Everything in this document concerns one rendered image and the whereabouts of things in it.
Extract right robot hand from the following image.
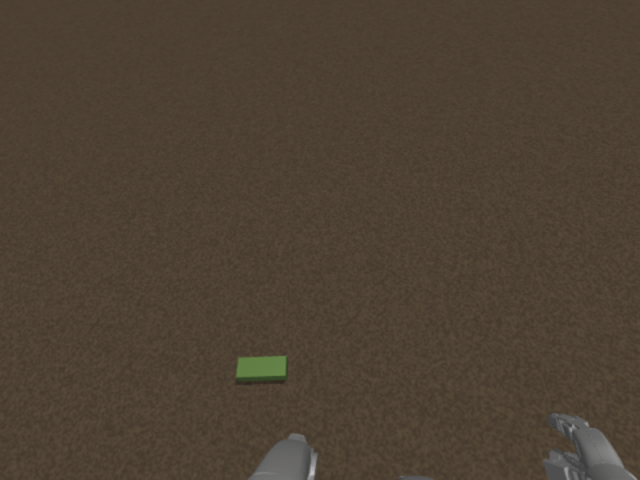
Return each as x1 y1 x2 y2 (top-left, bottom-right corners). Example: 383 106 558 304
543 413 625 480

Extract small box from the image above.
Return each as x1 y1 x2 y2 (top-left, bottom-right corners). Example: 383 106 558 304
236 356 288 381

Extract right robot arm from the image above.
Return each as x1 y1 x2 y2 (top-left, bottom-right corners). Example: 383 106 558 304
585 463 638 480

